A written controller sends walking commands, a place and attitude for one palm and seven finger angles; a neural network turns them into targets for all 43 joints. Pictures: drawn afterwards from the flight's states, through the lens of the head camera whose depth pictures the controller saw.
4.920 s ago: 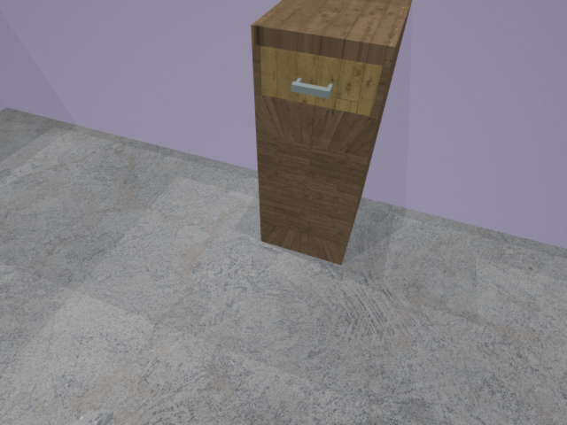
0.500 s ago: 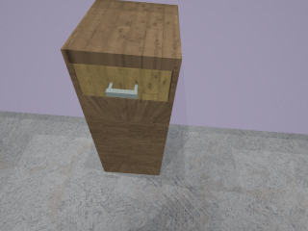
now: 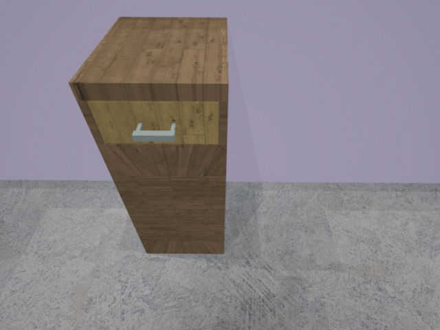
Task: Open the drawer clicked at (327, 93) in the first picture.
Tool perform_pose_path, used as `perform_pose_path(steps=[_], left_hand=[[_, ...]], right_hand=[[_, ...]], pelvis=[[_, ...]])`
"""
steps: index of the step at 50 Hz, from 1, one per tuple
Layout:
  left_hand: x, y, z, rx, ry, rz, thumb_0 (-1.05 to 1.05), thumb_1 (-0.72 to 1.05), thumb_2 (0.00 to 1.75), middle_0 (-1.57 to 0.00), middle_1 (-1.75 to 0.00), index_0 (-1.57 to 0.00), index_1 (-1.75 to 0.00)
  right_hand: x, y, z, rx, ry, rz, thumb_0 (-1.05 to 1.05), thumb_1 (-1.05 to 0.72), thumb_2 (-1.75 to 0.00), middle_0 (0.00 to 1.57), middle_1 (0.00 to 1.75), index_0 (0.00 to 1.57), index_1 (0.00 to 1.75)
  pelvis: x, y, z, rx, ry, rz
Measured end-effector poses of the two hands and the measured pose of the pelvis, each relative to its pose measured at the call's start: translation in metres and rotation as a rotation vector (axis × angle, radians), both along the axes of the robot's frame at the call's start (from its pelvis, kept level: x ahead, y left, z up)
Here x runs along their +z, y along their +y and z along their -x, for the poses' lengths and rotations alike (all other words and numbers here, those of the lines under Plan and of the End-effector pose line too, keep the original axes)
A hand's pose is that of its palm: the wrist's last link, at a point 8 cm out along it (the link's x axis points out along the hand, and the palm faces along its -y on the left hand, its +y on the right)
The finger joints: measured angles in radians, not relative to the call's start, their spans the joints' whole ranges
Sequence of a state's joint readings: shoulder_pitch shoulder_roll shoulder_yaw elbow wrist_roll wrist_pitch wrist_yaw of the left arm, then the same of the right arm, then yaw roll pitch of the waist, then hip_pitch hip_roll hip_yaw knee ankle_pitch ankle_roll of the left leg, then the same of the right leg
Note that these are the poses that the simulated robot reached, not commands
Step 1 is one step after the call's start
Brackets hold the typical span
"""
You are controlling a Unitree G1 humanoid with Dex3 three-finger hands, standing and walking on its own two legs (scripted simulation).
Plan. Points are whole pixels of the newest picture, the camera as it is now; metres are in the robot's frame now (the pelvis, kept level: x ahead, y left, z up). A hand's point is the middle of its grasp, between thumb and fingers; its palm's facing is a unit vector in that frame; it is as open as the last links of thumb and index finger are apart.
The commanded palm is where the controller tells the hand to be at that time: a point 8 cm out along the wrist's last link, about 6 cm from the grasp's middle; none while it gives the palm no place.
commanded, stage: come to a stop and stand still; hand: left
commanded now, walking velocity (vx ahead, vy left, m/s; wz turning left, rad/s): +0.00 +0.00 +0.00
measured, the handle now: (155, 131) +0.58 +0.19 +0.03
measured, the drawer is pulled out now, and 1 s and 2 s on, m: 0.00 0.00 0.00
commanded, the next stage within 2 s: look again from close up in 0.98 s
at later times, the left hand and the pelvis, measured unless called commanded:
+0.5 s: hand out of the picture -0.01 +0.13 -0.17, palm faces +0.07 -0.98 -0.17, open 7.4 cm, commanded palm none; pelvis +0.03 -0.02 +0.00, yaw +0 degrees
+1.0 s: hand out of the picture +0.02 +0.12 -0.18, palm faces +0.07 -0.98 -0.19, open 7.4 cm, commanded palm none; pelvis +0.05 -0.03 +0.00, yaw +0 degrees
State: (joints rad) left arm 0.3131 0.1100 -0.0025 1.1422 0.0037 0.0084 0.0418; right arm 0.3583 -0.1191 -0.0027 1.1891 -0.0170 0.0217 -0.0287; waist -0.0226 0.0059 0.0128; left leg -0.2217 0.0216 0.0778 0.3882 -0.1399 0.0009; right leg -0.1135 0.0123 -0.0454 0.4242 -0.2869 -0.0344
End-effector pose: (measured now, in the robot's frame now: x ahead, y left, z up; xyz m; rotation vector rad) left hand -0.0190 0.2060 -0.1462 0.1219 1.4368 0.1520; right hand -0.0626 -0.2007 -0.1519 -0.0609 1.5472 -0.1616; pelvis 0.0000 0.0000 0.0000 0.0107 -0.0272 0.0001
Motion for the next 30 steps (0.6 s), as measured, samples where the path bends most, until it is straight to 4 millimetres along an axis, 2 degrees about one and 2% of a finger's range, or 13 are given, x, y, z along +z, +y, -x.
perform_pose_path(steps=[6,12,19,30], left_hand=[[-0.001,-0.014,0.016,0.023,0.047,0.021,0.00,0.91,0.90,-0.20,-0.30,-0.20,-0.30],[-0.001,-0.024,0.020,0.037,0.065,0.029,0.00,0.90,0.90,-0.20,-0.30,-0.20,-0.30],[0.000,-0.029,0.011,0.044,0.051,0.023,0.00,0.90,0.90,-0.20,-0.30,-0.20,-0.30],[0.002,-0.031,-0.010,0.036,0.030,0.000,0.00,0.90,0.90,-0.20,-0.30,-0.20,-0.30]], right_hand=[[0.001,-0.004,-0.001,0.004,0.013,0.002,0.00,-0.91,-0.90,0.20,0.30,0.20,0.30],[0.000,-0.006,-0.020,0.016,-0.020,0.000,0.00,-0.91,-0.90,0.20,0.30,0.20,0.30],[-0.003,-0.010,-0.053,0.039,-0.081,-0.002,0.00,-0.91,-0.90,0.20,0.30,0.20,0.30],[-0.003,-0.028,-0.075,0.049,-0.094,0.017,0.01,-0.92,-0.90,0.20,0.30,0.20,0.30]], pelvis=[[0.000,-0.006,-0.002,0.003,0.008,0.001],[0.000,-0.010,-0.009,0.003,0.012,0.001],[0.000,-0.014,-0.017,0.003,0.013,-0.001],[-0.001,-0.023,-0.031,0.003,0.019,-0.008]])
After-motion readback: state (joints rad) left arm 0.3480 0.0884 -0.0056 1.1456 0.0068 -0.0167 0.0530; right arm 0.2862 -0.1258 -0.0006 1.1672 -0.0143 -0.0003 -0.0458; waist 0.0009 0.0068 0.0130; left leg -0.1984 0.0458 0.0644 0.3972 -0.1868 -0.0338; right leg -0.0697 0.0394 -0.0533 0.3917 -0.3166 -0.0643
